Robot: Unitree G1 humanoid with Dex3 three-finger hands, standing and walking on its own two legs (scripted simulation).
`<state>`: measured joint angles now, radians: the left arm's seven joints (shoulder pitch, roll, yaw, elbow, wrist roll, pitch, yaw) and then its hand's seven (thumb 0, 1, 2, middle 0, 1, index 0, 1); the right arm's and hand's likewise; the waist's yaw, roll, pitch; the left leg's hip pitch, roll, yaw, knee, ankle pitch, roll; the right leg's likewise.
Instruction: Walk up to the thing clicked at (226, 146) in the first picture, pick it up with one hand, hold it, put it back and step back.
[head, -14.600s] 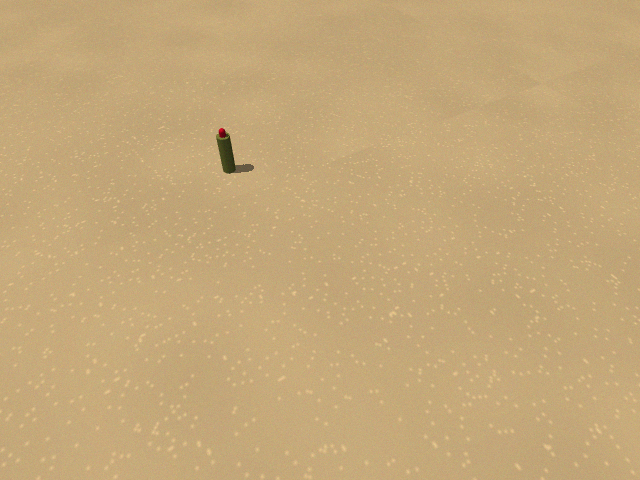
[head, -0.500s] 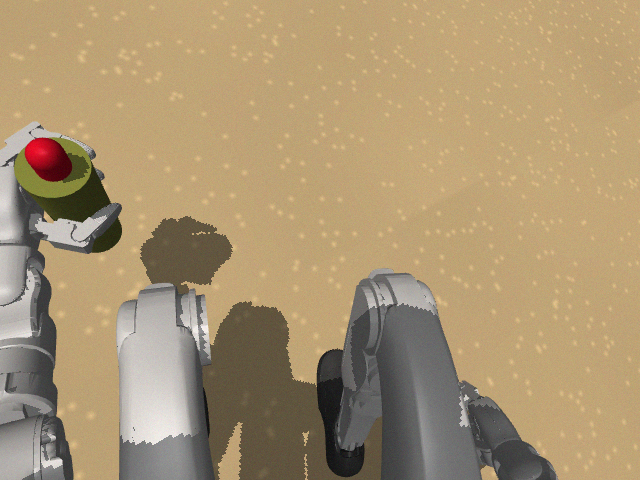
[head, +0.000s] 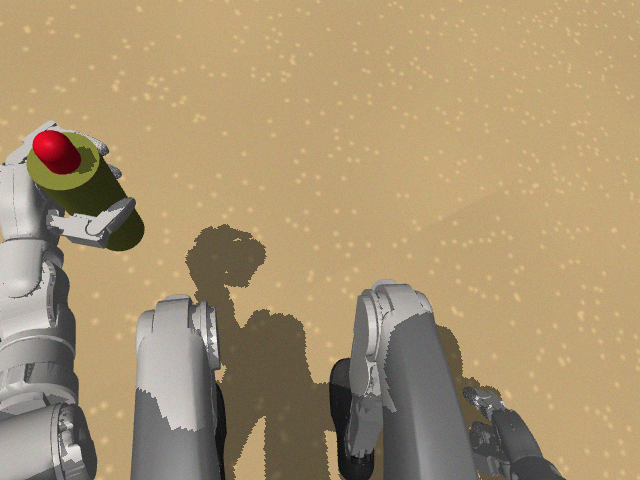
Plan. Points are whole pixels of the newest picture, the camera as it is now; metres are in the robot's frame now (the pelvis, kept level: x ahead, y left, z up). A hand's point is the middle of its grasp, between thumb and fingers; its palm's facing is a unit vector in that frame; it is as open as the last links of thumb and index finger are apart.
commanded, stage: settle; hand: left
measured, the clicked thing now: (92, 195) +0.44 +0.24 -0.05
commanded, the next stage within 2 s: lift in 0.48 s
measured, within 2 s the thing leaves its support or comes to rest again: neither
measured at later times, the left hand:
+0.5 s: hand (81, 183) +0.44 +0.24 -0.01, palm faces +0.14 -0.99 -0.04, open 9.0 cm
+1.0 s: hand (67, 176) +0.42 +0.23 +0.04, palm faces +0.10 -0.99 -0.05, open 8.9 cm
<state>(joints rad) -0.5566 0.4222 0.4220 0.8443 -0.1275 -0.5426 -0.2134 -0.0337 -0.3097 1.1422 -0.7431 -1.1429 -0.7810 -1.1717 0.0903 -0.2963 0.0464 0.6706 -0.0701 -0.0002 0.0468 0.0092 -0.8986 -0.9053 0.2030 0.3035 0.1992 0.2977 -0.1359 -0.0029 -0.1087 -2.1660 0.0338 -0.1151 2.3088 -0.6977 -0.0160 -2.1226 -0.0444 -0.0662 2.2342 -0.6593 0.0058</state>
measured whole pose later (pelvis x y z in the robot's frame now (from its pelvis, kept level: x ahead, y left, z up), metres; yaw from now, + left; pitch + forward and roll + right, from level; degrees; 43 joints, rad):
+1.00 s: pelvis +0.00 +0.00 +0.06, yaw +2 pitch +33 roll -4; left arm -0.46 0.36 0.38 0.69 -0.16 -0.46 -0.23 -0.03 -0.31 1.14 -0.75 -1.13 -0.79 -1.16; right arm 0.12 -0.27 0.02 0.66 -0.03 -0.05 0.01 0.01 -0.91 -0.90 0.20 0.30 0.20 0.30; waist -0.10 0.02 -0.16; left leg -2.01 0.04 -0.08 2.12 -0.68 -0.02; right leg -1.98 -0.05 -0.05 2.07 -0.65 0.00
